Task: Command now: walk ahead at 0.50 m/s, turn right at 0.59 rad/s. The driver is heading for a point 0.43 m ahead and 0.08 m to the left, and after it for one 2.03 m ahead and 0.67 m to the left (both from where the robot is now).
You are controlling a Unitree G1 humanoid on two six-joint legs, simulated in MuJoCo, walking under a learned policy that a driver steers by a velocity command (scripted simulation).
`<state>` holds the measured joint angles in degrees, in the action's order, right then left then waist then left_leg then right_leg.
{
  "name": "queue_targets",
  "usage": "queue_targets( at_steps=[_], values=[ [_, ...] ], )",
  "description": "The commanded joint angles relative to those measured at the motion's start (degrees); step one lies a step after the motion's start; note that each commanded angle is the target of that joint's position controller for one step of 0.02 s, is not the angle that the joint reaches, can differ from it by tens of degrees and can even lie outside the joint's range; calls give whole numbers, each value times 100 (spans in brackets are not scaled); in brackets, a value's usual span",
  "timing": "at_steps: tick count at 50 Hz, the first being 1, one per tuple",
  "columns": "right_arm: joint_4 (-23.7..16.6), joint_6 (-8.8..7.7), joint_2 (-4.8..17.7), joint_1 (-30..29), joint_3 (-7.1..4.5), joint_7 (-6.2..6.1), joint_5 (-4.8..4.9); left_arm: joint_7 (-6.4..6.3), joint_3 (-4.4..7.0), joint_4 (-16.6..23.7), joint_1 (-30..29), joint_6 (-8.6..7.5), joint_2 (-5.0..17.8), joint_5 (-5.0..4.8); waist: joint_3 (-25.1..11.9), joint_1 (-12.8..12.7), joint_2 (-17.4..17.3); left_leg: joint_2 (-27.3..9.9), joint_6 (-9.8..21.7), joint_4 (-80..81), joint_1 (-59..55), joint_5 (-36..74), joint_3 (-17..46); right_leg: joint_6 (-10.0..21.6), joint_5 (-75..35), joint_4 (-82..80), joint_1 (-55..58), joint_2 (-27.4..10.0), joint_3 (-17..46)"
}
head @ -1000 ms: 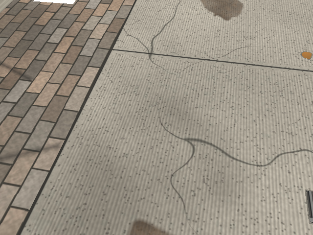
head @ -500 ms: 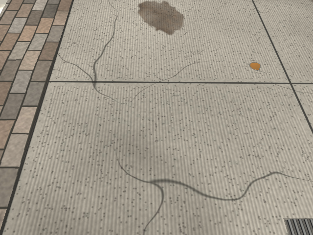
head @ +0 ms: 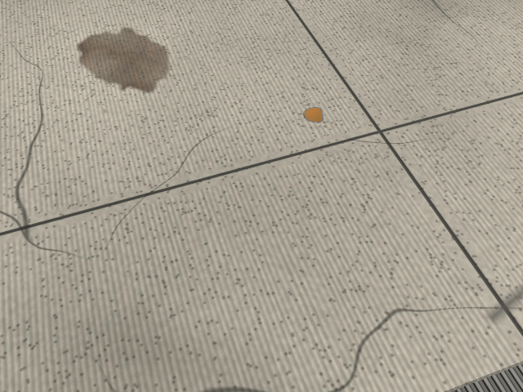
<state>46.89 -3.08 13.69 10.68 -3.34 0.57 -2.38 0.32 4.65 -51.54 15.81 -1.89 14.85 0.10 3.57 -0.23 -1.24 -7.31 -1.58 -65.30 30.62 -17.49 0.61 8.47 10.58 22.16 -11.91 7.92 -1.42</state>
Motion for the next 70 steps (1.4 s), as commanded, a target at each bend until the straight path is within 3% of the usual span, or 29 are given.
queue_targets(
  at_steps=[1,6,12,15,17,18,19,20,21,23,25,28,31,35,39,42,44,45,46,47,48,49,50,51,54,61,66,68,70],
  values=[
    [-252,145,398,307,-83,37,-45,-12,147,332,202,-193,791,-32,-330,134,193,-5,-153,421,462,433,-78,750,-2054,-1018,359,-1462,1540],
    [-658,163,469,-785,-46,61,-11,-17,128,271,864,-178,814,-18,-140,-262,413,130,-187,1606,1161,1334,-62,529,-2014,-1043,951,-1427,1744],
    [-918,55,385,-1544,88,167,75,-90,3,90,1298,-258,697,83,34,-569,524,366,259,2914,877,1798,-436,257,-2952,-1035,1722,-1607,1300],
    [-837,10,539,-1080,44,154,113,-147,-4,71,1041,-293,841,153,-35,-211,621,667,646,3373,-27,1240,-511,69,-4339,-667,1876,-1771,976],
    [-437,-20,764,138,-71,56,138,-158,15,48,895,-284,966,223,-642,323,589,1105,894,3566,-1290,822,-621,-62,-5702,737,1985,-1679,689],
    [-180,-59,856,1008,-127,2,84,-156,3,80,800,-279,966,199,-1068,745,418,922,1070,3835,-2440,1053,-397,-139,-5105,1933,1436,-1506,464],
    [-71,-66,1361,1772,-257,-58,-32,-138,-93,284,981,-312,642,90,-1722,844,-381,-392,1566,3850,-3916,733,1477,-320,-2976,3858,27,-1024,136],
    [9,18,1549,1618,-338,10,93,-72,-87,296,1406,-344,516,7,-2057,388,-1627,-1358,2343,4716,-4731,1077,4291,-558,1580,5522,-1689,49,145],
    [-136,48,1273,935,-286,94,239,-73,-96,366,1029,-345,734,215,-1313,198,-608,-1186,2272,4933,-4137,436,4102,-473,1339,5793,-2316,-439,682],
    [-197,47,776,479,-162,98,191,-5,-132,579,244,-402,675,201,-327,93,229,-742,1989,5171,-2767,815,2740,-515,730,5140,-2335,-921,606],
    [-61,-18,729,554,-126,51,201,24,-178,681,215,-255,544,279,-225,-133,92,-298,1761,5297,-2164,1576,2111,-668,673,4556,-1947,-1116,572],
    [23,-96,914,833,-182,38,252,49,-230,792,116,-101,437,294,-324,-147,-114,-69,1795,5423,-1931,1998,1731,-908,598,3974,-1940,-1168,372],
    [44,-62,980,1111,-214,16,258,59,-267,1094,-692,-68,407,276,-103,57,-143,89,1700,5594,-1872,1800,1662,-1130,-29,3080,-2333,-1243,244],
    [69,-24,1025,1529,-262,-2,260,90,-318,1358,-1465,-80,354,221,-171,391,-226,212,1442,5358,-2337,2045,1704,-1215,-818,2068,-2450,-1130,236],
    [26,15,1064,1772,-285,-51,172,99,-357,1608,-2013,-152,382,165,-211,582,-300,126,1407,4885,-2814,2721,1947,-1150,-747,1450,-2390,-917,244],
    [-142,25,1190,1433,-328,-102,134,66,-314,1594,-1640,-230,567,135,-307,287,-417,49,1174,4458,-2671,2965,2213,-972,-304,838,-1436,-761,354],
    [-232,-21,1224,1140,-329,-57,178,-38,-204,1301,-563,-324,811,149,-754,-268,-202,400,922,3380,-2224,3257,2086,-745,-226,240,230,-678,355],
    [-351,-75,918,1148,-240,-1,264,-139,-94,1231,229,-385,1214,269,-1457,-583,406,759,754,2008,-1687,2425,1638,-454,581,25,1456,-1685,1287],
    [-532,-84,372,1480,-111,-13,389,-213,-1,1267,567,-322,1645,380,-1918,-471,1425,1521,585,561,-104,-920,814,-57,1239,-394,2735,-3132,3351],
    [-543,-6,761,1845,-149,-47,243,-185,63,1195,406,-219,1649,277,-1962,-148,1683,1305,619,-239,643,-1454,561,374,1766,-609,2512,-3462,4748],
    [-383,77,950,1533,-181,-50,138,-147,-64,1304,50,-188,994,232,-1175,-112,684,924,616,-517,772,-915,606,281,1977,-661,1813,-3156,3945],
    [-415,91,873,1149,-165,23,112,-113,-155,1295,-176,-204,641,193,-632,-118,322,778,556,-320,667,-483,538,145,1358,-796,1159,-2767,2954],
    [-438,123,778,1028,-156,79,100,-105,-188,1266,-264,-224,542,216,-448,-32,481,632,496,-119,518,-281,481,-16,695,-935,818,-2491,2264],
    [-470,184,764,965,-159,139,35,-117,-193,1179,-176,-265,534,198,-348,7,724,539,441,-12,440,-198,435,-79,110,-999,639,-2316,1795],
    [-588,300,677,779,-133,242,28,-60,-146,1012,85,-407,613,106,-426,74,742,507,366,-48,533,119,338,-29,-1153,-1092,658,-2248,1083],
    [-1041,310,491,-464,-5,383,44,-25,-79,753,404,-404,690,100,-91,-97,621,375,258,1247,1009,1352,31,-26,-1654,-1332,819,-2127,-142],
    [-1350,278,448,-1229,75,460,14,-73,-14,543,751,-332,893,102,119,-303,622,455,554,2570,553,1228,-507,-177,-2102,-1137,1246,-2290,-646],
    [-1395,280,500,-1216,55,423,-18,-107,6,460,837,-257,1003,118,39,-253,665,697,758,2871,191,704,-744,-266,-3362,-628,1534,-2333,-884],
    [-1246,254,641,-574,-29,337,-60,-140,39,405,885,-166,1195,122,-440,57,751,1158,1028,3089,-708,141,-923,-321,-5083,691,1692,-2341,-1105]
  ],
)
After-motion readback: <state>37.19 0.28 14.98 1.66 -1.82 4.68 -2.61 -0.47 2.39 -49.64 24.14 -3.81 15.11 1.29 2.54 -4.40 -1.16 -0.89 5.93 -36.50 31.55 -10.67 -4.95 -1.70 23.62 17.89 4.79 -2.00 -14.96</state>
